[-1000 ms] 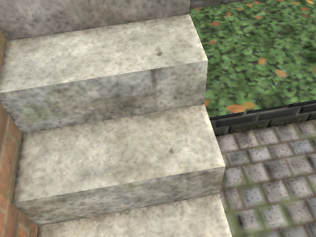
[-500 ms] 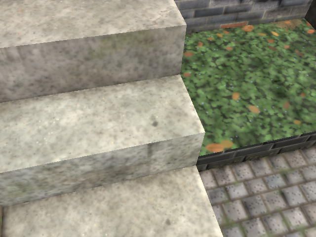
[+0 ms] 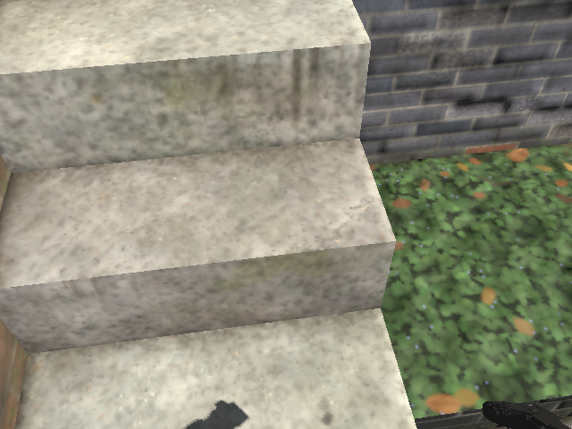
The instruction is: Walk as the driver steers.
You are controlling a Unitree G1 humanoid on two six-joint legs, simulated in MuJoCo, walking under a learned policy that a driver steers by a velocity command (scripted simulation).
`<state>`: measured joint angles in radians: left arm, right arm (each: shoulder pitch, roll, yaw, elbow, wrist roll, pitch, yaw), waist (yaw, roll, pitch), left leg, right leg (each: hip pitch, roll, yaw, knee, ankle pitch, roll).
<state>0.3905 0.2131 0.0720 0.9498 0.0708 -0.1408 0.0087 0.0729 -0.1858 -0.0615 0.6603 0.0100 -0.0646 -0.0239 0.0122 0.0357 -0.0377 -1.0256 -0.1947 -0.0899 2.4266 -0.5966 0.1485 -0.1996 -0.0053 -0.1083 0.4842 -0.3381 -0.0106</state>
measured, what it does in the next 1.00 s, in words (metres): climbs: left foot 0.20 m higher, then right foot 0.20 m higher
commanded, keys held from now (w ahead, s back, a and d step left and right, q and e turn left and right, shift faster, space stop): w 1.00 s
